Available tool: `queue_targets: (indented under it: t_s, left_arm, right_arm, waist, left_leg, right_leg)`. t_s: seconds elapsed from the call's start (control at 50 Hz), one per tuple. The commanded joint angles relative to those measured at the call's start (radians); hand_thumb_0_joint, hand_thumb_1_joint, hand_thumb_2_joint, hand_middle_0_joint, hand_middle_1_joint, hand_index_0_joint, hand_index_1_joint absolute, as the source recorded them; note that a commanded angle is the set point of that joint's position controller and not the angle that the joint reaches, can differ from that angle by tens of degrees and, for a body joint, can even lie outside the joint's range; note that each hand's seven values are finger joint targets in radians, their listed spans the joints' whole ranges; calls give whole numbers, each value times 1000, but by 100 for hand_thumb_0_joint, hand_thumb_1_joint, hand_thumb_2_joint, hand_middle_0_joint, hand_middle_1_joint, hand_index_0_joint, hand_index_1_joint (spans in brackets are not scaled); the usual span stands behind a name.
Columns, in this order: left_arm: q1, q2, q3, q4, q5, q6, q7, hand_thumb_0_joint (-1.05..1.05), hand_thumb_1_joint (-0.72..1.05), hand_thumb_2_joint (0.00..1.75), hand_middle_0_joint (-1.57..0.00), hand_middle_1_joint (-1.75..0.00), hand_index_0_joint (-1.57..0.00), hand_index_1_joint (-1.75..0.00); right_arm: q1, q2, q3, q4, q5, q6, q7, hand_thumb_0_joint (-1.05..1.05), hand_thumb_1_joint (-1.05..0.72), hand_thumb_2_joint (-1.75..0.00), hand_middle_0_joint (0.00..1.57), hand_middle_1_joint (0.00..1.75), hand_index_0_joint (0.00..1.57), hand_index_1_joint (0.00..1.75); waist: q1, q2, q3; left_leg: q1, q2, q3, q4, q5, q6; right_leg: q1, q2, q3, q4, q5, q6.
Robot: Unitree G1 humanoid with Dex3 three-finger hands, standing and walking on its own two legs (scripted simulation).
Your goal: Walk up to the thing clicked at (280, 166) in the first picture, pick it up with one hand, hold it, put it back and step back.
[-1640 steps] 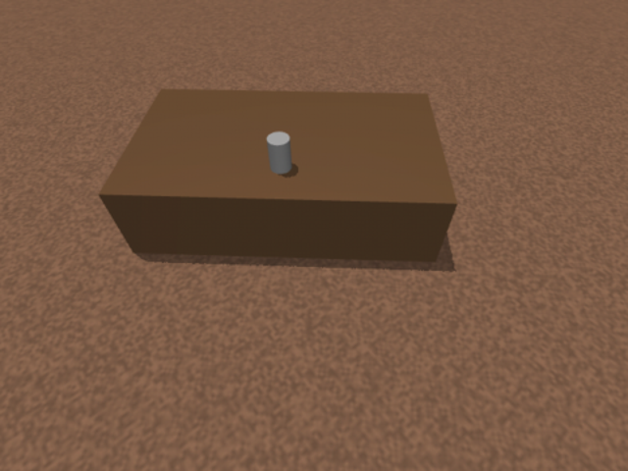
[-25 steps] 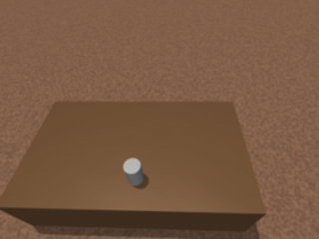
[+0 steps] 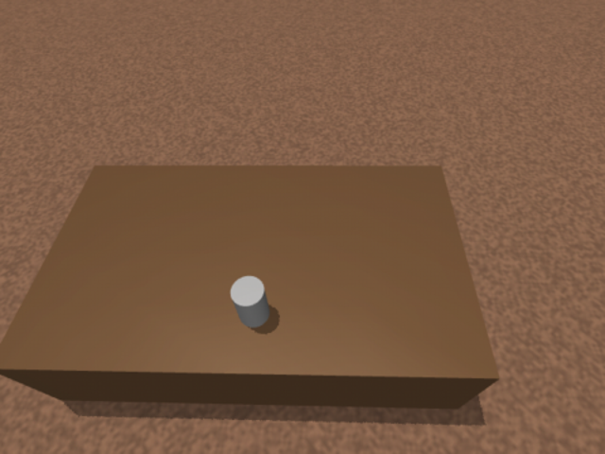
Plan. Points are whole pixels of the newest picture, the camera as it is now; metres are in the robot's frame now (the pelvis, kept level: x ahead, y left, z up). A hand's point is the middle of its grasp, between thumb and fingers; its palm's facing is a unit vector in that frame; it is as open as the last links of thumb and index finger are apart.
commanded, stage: step back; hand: left
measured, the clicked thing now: (251, 302) +0.50 +0.16 -0.39
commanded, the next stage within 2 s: none
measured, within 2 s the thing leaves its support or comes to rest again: neither
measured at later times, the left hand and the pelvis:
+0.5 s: hand out of the picture +0.04 +0.33 -0.17, palm faces -0.06 -0.93 -0.35, open 7.3 cm; pelvis -0.09 +0.08 -0.01, yaw -2 degrees
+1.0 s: hand out of the picture -0.07 +0.33 -0.15, palm faces -0.03 -0.91 -0.41, open 7.4 cm; pelvis -0.21 +0.07 -0.02, yaw +0 degrees
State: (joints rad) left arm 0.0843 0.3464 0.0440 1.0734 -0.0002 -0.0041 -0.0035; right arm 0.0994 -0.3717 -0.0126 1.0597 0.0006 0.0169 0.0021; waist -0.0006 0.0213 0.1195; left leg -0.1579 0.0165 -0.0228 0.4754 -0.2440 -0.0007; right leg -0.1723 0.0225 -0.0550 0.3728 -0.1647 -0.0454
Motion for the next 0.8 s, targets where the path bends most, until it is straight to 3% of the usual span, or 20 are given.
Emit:
queue_targets:
  t_s: [0.0,0.06,0.14,0.2,0.22,0.24,0.26,0.28,0.34,0.36,0.4,0.5,0.56,0.62,0.64,0.66,0.68,0.7,0.74,0.78]
  left_arm:
    - [-43,292,83,-134,21,-8,33,0,90,90,-20,-30,-20,-30]
    - [-119,271,77,-192,29,3,34,0,90,90,-20,-30,-20,-30]
    - [-83,261,72,-223,33,25,33,0,90,90,-20,-30,-20,-30]
    - [-87,252,67,-245,6,53,20,0,90,90,-20,-30,-20,-30]
    - [-50,206,61,-257,-1,59,17,0,90,90,-20,-30,-20,-30]
    - [-38,176,55,-259,-2,64,22,0,90,90,-20,-30,-20,-30]
    - [-58,215,68,-260,12,65,34,0,90,90,-20,-30,-20,-30]
    - [-99,233,75,-247,17,63,39,0,90,90,-20,-30,-20,-30]
    - [9,215,73,-230,-5,66,31,0,90,90,-20,-30,-20,-30]
    - [27,212,72,-235,0,65,29,0,90,90,-20,-30,-20,-30]
    - [12,210,77,-249,8,59,31,0,90,90,-20,-30,-20,-30]
    - [-10,197,74,-292,12,42,29,0,90,90,-20,-30,-20,-30]
    - [63,193,79,-268,17,36,22,0,90,90,-20,-30,-20,-30]
    - [158,197,86,-224,27,25,20,0,90,90,-20,-30,-20,-30]
    - [154,237,96,-233,36,19,20,0,90,90,-20,-30,-20,-30]
    - [137,304,111,-254,34,15,18,0,90,90,-20,-30,-20,-30]
    - [66,379,120,-286,31,20,16,0,90,90,-20,-30,-20,-30]
    - [26,365,124,-321,34,15,16,0,90,90,-20,-30,-20,-30]
    - [1,276,106,-342,20,15,21,0,90,90,-20,-30,-20,-30]
    - [-24,251,100,-345,26,19,26,0,90,90,-20,-30,-20,-30]
  right_arm:
    - [60,-194,-68,-92,1,19,-11,0,-90,-90,20,30,20,30]
    - [118,-208,-83,-120,5,26,-6,0,-90,-90,20,30,20,30]
    - [127,-190,-83,-144,-8,22,-8,0,-90,-90,20,30,20,30]
    - [163,-193,-97,-135,-34,0,-14,0,-90,-90,20,30,20,30]
    - [132,-262,-114,-158,-49,-6,-17,0,-90,-90,20,30,20,30]
    - [92,-330,-123,-180,-54,-10,-16,0,-90,-90,20,30,20,30]
    - [77,-394,-133,-199,-36,-9,-15,0,-90,-90,20,30,20,30]
    - [62,-369,-130,-202,-36,-11,-19,0,-90,-90,20,30,20,30]
    - [-22,-267,-99,-232,-42,-16,-35,0,-90,-90,20,30,20,30]
    - [2,-248,-96,-227,-36,-18,-38,0,-90,-90,20,30,20,30]
    - [64,-241,-97,-224,-26,-17,-43,0,-90,-90,20,30,20,30]
    - [110,-253,-103,-240,-20,-7,-50,0,-90,-90,20,30,20,30]
    - [55,-271,-104,-265,-19,1,-42,0,-90,-90,20,30,20,30]
    - [-7,-266,-100,-282,-5,8,-34,0,-90,-90,20,30,20,30]
    - [-6,-239,-92,-283,4,7,-31,0,-90,-90,20,30,20,30]
    - [-24,-210,-81,-297,12,7,-28,0,-90,-90,20,30,20,30]
    - [-42,-196,-87,-294,14,13,-39,0,-90,-90,20,30,20,30]
    - [-7,-223,-97,-276,9,18,-42,0,-90,-90,20,30,20,30]
    - [42,-231,-86,-248,11,18,-33,0,-90,-90,20,30,20,30]
    - [57,-205,-75,-237,9,11,-37,0,-90,-90,20,30,20,30]
  waist:
    - [2,-151,-169]
    - [-38,-160,-191]
    - [1,-139,-206]
    - [-29,-94,-184]
    - [-2,41,-190]
    - [12,173,-171]
    - [-35,202,-183]
    - [-48,180,-137]
    - [39,113,-128]
    - [34,112,-152]
    - [-7,111,-192]
    - [-56,110,-182]
    - [-30,139,-199]
    - [23,78,-220]
    - [21,11,-232]
    - [29,-148,-197]
    - [53,-339,-141]
    - [39,-298,-92]
    - [7,-159,-79]
    - [-6,-156,-85]
  left_leg:
    - [-128,-36,-66,460,-322,36]
    - [-121,-6,-102,495,-288,53]
    - [-143,-15,-38,236,-192,22]
    - [-46,-2,-9,-98,194,15]
    - [4,145,-211,-132,374,54]
    - [59,271,-392,-143,526,122]
    - [-42,365,-448,-130,551,250]
    - [-122,362,-477,-145,484,274]
    - [74,178,-170,-24,649,166]
    - [127,176,-168,-14,651,153]
    - [233,217,-223,24,705,202]
    - [264,254,-231,49,679,246]
    - [133,231,-202,60,540,218]
    - [-9,189,-163,123,345,158]
    - [-121,140,-141,162,230,107]
    - [-239,2,-83,282,48,45]
    - [-239,-122,-21,528,-351,12]
    - [-223,-95,-110,683,-420,1]
    - [-261,-119,-155,709,-325,10]
    - [-289,-150,-132,725,-267,-3]
  right_leg:
    - [43,-407,335,-46,466,-242]
    - [-26,-359,259,20,421,-201]
    - [49,-284,204,134,373,-156]
    - [-17,-182,133,282,218,-62]
    - [-115,-67,98,391,43,-15]
    - [-286,83,107,517,-410,19]
    - [-247,82,202,670,-517,33]
    - [-235,77,238,764,-506,33]
    - [-381,97,272,841,-313,20]
    - [-393,98,255,842,-296,24]
    - [-381,79,236,792,-335,62]
    - [-326,20,188,499,-359,78]
    - [-167,-1,112,310,-292,57]
    - [23,-5,89,52,-15,21]
    - [94,-78,204,67,93,-9]
    - [74,-214,400,28,160,-96]
    - [-85,-399,594,-49,257,-268]
    - [-166,-435,627,-48,298,-298]
    - [-96,-298,397,11,374,-216]
    - [-72,-214,280,44,376,-153]
